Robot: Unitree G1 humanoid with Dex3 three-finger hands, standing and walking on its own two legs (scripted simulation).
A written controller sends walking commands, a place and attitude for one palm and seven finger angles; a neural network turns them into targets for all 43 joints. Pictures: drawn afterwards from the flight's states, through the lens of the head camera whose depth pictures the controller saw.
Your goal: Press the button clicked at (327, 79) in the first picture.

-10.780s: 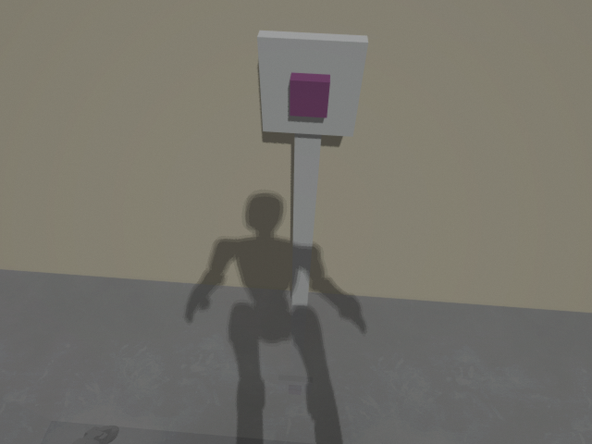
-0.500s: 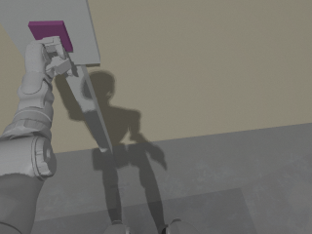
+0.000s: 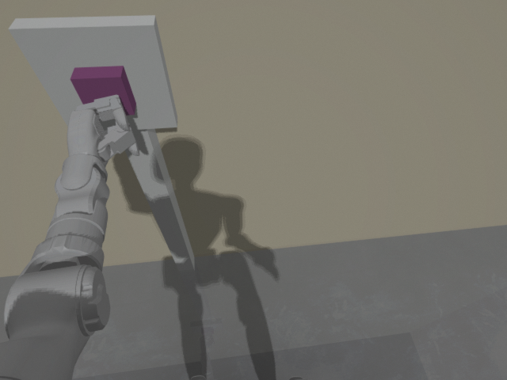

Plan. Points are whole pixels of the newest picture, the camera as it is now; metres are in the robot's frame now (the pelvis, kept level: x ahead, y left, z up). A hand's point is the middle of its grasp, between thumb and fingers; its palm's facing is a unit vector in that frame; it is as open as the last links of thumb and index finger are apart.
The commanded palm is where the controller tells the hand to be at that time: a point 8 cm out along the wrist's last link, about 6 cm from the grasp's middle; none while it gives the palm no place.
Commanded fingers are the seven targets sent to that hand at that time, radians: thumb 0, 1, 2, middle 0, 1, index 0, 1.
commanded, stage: pull the fist back off the button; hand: left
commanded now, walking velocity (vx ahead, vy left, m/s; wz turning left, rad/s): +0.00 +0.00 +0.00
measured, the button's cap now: (106, 91) +0.54 +0.22 +0.16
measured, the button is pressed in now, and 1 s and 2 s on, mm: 0 0 0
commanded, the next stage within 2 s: draw the hand back to the body in 0.52 s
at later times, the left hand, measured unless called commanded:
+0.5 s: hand (119, 175) +0.39 +0.18 +0.12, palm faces +0.08 -1.00 -0.01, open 3.1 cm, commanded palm +0.37 +0.23 +0.13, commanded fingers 0.00 0.90 0.90 -1.30 -1.50 -1.30 -1.50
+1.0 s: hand (76, 205) +0.32 +0.21 +0.15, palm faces +0.13 -0.99 -0.01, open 3.1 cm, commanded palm +0.29 +0.25 +0.15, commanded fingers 0.00 0.90 0.90 -1.30 -1.50 -1.30 -1.50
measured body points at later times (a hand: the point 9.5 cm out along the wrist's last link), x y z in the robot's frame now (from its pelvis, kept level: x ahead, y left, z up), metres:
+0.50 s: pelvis +0.02 +0.00 +0.01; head +0.04 -0.01 +0.46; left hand +0.38 +0.23 +0.13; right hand +0.17 -0.24 -0.09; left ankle +0.02 +0.12 -0.71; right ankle +0.00 -0.11 -0.71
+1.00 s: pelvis +0.00 +0.00 +0.02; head +0.00 -0.01 +0.47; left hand +0.31 +0.27 +0.15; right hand +0.16 -0.24 -0.07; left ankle +0.02 +0.12 -0.71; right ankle +0.00 -0.11 -0.71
